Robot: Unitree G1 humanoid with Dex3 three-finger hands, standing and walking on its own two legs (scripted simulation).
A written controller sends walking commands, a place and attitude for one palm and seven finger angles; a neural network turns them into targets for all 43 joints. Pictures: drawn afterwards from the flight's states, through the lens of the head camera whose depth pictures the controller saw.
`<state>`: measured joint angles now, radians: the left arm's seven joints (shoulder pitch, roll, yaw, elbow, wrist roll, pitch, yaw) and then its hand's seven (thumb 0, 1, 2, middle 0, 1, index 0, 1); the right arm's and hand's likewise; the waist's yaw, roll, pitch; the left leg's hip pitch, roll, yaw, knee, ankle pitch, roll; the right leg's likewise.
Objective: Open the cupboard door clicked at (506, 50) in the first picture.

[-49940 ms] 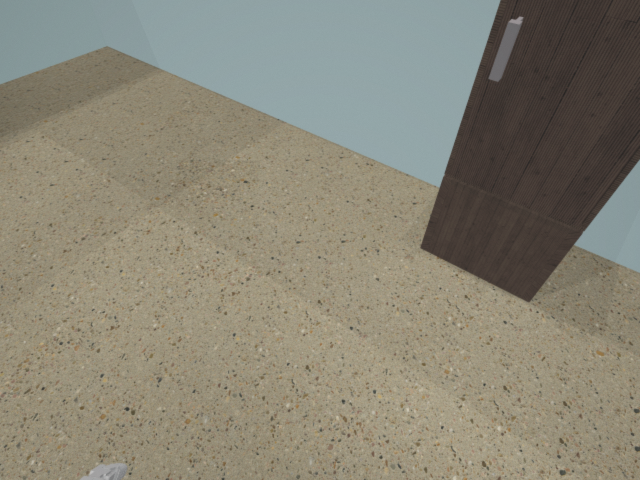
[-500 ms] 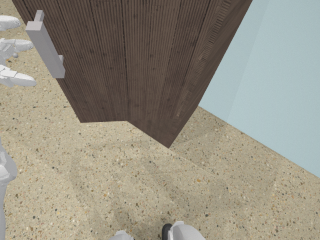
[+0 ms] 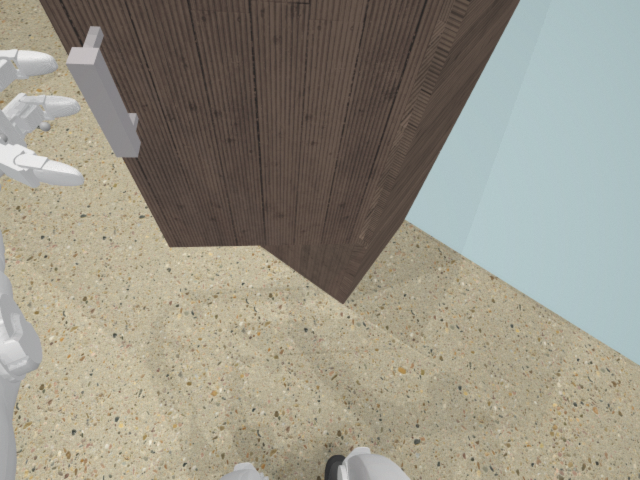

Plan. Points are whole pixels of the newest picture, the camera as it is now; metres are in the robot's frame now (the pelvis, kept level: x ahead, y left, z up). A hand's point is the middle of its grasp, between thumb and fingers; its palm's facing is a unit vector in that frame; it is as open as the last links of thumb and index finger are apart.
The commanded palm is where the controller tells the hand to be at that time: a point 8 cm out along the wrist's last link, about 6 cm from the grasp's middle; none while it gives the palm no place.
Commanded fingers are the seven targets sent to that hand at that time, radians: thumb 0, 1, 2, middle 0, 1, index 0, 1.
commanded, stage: move the hooked fingers beside the handle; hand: left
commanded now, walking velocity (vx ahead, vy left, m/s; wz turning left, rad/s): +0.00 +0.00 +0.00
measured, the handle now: (112, 95) +0.55 +0.22 +0.12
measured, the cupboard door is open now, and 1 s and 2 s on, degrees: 40 40 40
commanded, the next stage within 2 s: slide the fingers in behind the handle in 0.20 s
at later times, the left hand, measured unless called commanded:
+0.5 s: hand (51, 128) +0.48 +0.27 +0.13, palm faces -0.02 -1.00 +0.01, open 14.0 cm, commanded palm +0.47 +0.31 +0.12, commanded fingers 0.00 -0.50 0.30 -0.30 -1.20 -0.30 -1.20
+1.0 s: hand (79, 129) +0.49 +0.24 +0.12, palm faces -0.01 -1.00 +0.01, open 14.0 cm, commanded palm +0.46 +0.28 +0.12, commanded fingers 0.00 -0.50 0.30 -0.30 -1.20 -0.30 -1.20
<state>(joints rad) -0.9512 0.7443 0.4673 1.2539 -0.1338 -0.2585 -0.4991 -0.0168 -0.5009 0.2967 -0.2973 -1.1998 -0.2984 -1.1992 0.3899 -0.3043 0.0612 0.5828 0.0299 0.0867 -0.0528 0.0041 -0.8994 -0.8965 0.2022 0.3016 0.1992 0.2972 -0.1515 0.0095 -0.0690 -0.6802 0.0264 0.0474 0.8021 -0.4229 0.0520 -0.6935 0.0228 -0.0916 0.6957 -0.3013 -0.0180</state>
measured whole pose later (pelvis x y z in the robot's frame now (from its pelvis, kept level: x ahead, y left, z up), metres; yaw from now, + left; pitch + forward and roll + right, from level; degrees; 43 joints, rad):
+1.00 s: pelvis -0.01 +0.01 +0.00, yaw +0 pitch +16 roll -3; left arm -0.92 0.63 0.43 1.19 -0.14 -0.30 -0.41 -0.02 -0.50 0.30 -0.30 -1.20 -0.30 -1.20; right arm 0.42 -0.29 0.05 0.60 0.02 0.06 -0.04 0.00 -0.90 -0.90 0.20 0.30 0.20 0.30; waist -0.15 0.02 -0.07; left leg -0.67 0.02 0.06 0.81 -0.42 0.06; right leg -0.69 0.02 -0.08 0.71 -0.30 -0.01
